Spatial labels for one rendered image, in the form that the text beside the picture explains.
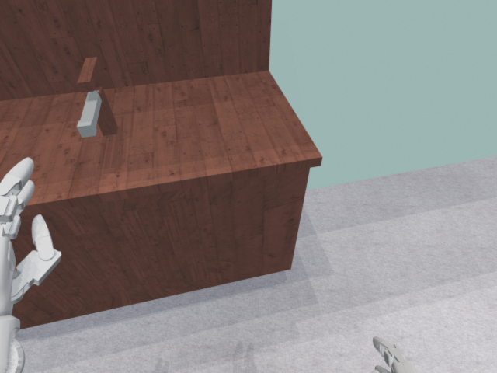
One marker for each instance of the left robot forearm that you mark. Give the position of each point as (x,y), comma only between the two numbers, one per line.
(12,355)

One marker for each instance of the counter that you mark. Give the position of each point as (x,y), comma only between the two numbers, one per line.
(197,174)

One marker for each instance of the left robot hand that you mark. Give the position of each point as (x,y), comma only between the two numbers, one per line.
(16,191)

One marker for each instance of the tap lever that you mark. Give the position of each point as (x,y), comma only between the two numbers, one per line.
(87,125)

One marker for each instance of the right robot hand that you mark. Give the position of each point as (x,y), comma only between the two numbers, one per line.
(393,356)

